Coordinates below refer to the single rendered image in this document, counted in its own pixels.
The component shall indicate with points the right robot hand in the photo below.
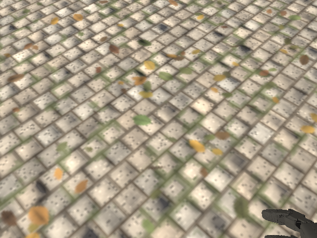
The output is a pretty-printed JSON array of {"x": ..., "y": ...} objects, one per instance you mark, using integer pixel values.
[{"x": 293, "y": 220}]

